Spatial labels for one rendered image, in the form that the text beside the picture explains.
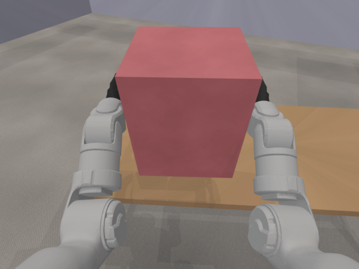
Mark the robot left upper arm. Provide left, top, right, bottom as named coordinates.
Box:
left=15, top=198, right=128, bottom=269

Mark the robot right upper arm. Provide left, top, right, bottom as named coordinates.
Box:
left=248, top=203, right=359, bottom=269

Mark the carton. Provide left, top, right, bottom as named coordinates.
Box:
left=115, top=26, right=263, bottom=178

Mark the robot left hand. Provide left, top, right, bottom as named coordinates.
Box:
left=106, top=74, right=120, bottom=100

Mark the robot right forearm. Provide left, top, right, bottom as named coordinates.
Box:
left=247, top=101, right=319, bottom=234

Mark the robot left forearm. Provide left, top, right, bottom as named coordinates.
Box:
left=60, top=98, right=126, bottom=239

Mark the robot right hand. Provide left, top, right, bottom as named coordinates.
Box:
left=256, top=80, right=269, bottom=102

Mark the table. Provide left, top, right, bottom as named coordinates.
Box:
left=94, top=105, right=359, bottom=217

